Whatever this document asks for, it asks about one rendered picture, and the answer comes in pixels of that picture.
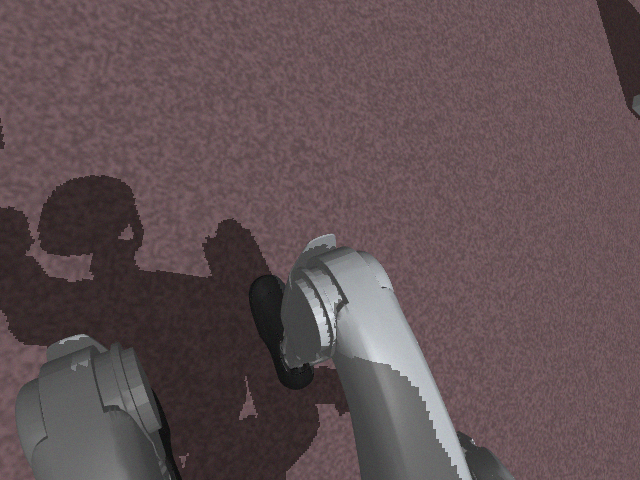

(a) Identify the right robot hand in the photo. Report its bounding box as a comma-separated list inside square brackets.
[457, 431, 515, 480]

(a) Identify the left robot foot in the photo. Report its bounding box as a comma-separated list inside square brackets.
[151, 388, 182, 480]

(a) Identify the right robot foot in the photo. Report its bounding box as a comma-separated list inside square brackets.
[249, 275, 314, 390]

